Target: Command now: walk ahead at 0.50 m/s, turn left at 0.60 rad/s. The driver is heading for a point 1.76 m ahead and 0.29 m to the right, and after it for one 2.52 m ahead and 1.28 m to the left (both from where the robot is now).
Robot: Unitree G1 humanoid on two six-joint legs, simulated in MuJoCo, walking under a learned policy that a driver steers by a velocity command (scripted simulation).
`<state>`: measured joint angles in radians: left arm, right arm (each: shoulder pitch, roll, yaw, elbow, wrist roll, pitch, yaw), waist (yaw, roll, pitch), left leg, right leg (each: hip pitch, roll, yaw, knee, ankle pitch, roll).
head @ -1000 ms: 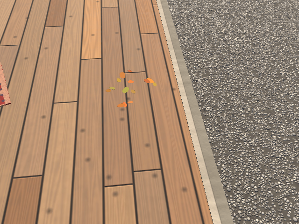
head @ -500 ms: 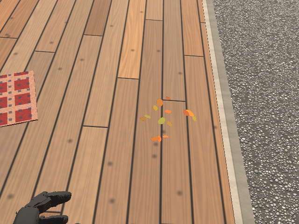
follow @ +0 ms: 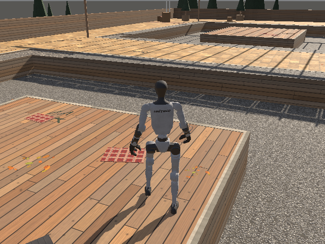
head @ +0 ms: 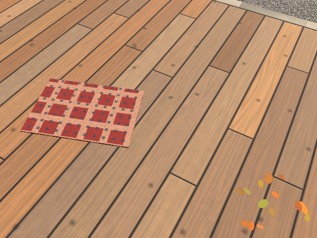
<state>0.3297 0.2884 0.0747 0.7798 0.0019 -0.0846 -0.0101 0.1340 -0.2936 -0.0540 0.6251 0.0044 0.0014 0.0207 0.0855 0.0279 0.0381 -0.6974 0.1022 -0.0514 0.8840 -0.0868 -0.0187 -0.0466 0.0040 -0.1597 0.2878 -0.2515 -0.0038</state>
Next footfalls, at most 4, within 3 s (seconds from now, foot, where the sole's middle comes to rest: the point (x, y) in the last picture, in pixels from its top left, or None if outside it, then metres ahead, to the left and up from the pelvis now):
0.16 left None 0.25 0.16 -0.78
0.70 right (179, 211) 0.59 -0.02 -0.78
1.14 left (145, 149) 0.89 0.16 -0.78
1.66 right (218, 132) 1.03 -0.20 -0.78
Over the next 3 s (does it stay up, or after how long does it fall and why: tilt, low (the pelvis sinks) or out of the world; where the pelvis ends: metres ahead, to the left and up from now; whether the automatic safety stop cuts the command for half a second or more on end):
stays up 1.61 -0.30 0.00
